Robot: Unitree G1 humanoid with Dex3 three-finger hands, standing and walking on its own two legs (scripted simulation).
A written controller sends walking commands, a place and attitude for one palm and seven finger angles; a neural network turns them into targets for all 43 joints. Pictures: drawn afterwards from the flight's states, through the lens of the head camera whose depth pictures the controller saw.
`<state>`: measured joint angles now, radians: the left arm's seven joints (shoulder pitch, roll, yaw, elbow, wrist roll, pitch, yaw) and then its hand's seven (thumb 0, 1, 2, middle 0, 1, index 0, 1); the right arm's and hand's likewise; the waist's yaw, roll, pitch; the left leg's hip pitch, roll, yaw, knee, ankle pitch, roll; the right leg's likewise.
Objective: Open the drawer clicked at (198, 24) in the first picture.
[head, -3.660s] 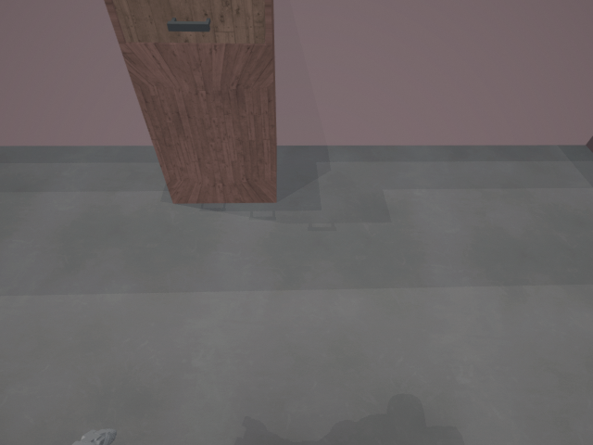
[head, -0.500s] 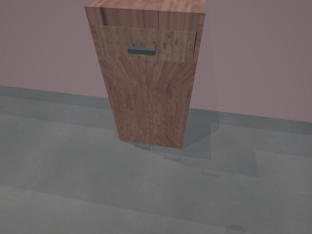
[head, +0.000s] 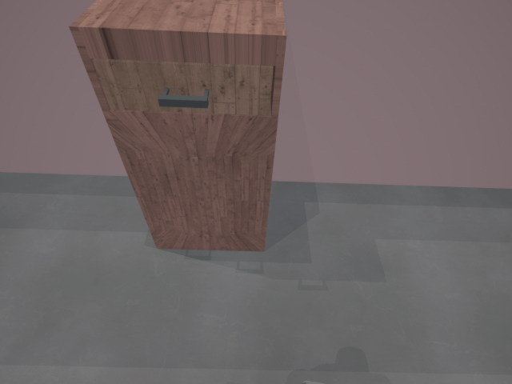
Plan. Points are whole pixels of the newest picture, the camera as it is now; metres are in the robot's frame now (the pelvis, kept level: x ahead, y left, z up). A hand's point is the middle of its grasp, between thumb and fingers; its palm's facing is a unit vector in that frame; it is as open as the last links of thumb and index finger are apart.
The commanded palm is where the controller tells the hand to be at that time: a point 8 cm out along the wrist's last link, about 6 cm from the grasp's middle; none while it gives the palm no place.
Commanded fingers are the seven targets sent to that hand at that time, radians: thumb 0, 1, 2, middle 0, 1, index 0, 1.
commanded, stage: take the last steps up to it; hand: left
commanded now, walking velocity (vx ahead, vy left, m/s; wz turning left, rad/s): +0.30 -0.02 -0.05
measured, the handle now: (185, 96) +0.76 +0.19 +0.04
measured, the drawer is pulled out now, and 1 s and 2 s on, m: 0.00 0.00 0.00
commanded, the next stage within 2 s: come to a stop and stand still in 0.52 s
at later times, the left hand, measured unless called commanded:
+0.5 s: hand out of the picture +0.11 +0.15 -0.18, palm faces +0.10 -0.98 -0.17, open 7.3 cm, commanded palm none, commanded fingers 0.00 0.90 0.90 -0.20 -0.30 -0.20 -0.30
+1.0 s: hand (181, 304) +0.31 +0.16 -0.17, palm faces +0.02 -0.96 -0.28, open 7.3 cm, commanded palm none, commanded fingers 0.00 0.90 0.90 -0.20 -0.30 -0.20 -0.30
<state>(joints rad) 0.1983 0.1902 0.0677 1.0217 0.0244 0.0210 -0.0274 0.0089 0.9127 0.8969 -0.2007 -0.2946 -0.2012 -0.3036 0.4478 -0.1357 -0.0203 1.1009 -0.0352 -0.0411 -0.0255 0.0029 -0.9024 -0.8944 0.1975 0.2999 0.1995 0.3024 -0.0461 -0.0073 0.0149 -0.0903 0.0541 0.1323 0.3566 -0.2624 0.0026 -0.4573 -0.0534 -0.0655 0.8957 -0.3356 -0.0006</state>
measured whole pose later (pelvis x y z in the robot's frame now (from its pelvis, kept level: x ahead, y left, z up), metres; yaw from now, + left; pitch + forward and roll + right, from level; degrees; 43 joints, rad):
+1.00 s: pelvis +0.24 -0.04 -0.02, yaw +0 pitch -1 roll +2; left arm 0.17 0.18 0.05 1.01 0.02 0.01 0.03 0.01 0.92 0.90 -0.20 -0.29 -0.20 -0.30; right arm 0.20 -0.18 -0.06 1.06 -0.01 0.05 -0.03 0.00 -0.91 -0.89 0.20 0.30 0.20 0.30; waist -0.01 0.03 0.09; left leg -0.31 0.04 0.09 0.78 -0.49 -0.01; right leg -0.31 -0.05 -0.10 0.61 -0.28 -0.04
